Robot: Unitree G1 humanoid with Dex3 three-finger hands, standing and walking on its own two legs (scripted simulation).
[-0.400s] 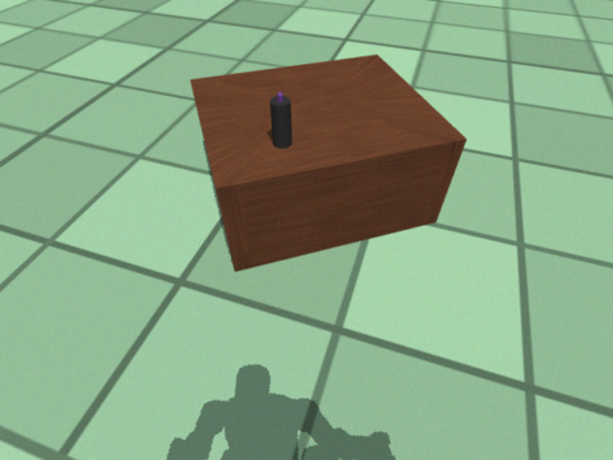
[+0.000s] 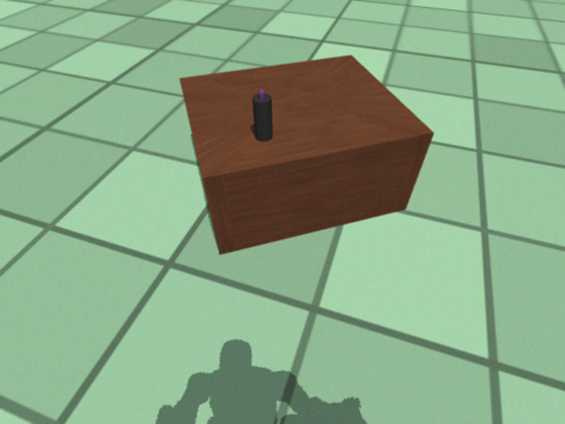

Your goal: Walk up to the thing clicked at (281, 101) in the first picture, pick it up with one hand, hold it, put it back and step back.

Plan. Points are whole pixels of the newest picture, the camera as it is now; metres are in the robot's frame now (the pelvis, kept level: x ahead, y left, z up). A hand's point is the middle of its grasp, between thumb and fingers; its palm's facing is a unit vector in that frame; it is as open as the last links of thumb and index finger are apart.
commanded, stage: stand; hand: right
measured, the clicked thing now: (262, 114) +1.24 +0.07 -0.23
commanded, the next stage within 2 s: walk up in 0.72 s
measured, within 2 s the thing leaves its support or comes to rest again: neither
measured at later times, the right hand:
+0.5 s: hand out of the picture +0.07 -0.25 -0.16, palm faces -0.03 +0.94 -0.34, open 7.4 cm
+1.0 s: hand out of the picture +0.14 -0.24 -0.14, palm faces -0.16 +0.90 -0.40, open 7.4 cm
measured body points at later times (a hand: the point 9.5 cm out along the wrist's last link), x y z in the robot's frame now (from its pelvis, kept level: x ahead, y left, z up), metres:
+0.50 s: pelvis +0.00 +0.00 +0.00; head +0.01 +0.00 +0.45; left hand +0.07 +0.30 -0.14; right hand +0.07 -0.30 -0.13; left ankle -0.01 +0.11 -0.75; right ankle -0.01 -0.13 -0.75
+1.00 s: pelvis +0.04 +0.05 -0.01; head +0.05 +0.06 +0.44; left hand +0.04 +0.39 -0.13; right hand +0.15 -0.28 -0.11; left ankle +0.10 +0.20 -0.73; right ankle -0.01 -0.13 -0.75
